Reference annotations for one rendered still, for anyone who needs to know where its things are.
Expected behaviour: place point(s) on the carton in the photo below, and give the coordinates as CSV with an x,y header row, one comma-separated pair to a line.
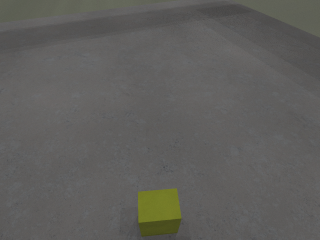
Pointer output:
x,y
158,212

